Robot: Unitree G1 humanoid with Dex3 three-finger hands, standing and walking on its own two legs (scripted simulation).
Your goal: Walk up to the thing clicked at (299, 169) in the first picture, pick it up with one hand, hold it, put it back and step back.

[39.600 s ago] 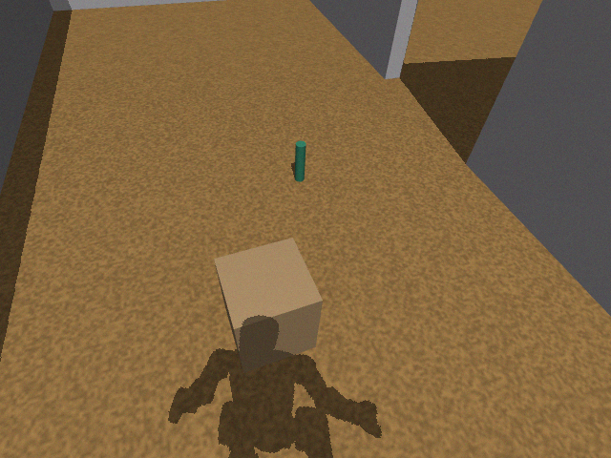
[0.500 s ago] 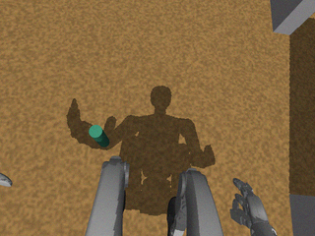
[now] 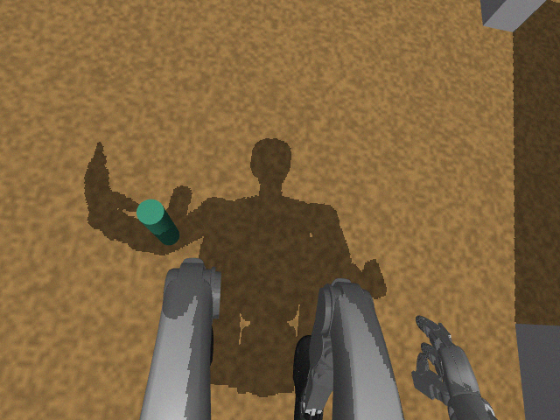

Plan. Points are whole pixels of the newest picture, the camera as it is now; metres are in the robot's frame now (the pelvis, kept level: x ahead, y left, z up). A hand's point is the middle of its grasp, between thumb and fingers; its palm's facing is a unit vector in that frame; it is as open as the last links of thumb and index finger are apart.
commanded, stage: go down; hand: left
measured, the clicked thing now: (161, 225) +0.40 +0.26 -0.34
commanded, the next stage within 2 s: approach in 0.90 s
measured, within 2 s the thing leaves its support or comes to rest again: neither
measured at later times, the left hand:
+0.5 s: hand out of the picture +0.31 +0.43 -0.04, palm faces +0.25 -0.96 -0.13, open 17.6 cm
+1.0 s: hand out of the picture +0.31 +0.44 -0.05, palm faces +0.24 -0.96 -0.11, open 17.6 cm
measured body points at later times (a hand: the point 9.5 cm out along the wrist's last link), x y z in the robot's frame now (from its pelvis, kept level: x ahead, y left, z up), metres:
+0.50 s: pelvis -0.01 +0.00 -0.03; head +0.20 +0.07 +0.36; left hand +0.29 +0.48 -0.03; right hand +0.19 -0.26 -0.14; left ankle +0.08 +0.13 -0.42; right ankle +0.07 -0.13 -0.42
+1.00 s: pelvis -0.01 +0.00 -0.05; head +0.19 +0.07 +0.35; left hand +0.29 +0.49 -0.04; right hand +0.19 -0.26 -0.15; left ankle +0.08 +0.13 -0.42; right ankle +0.07 -0.13 -0.42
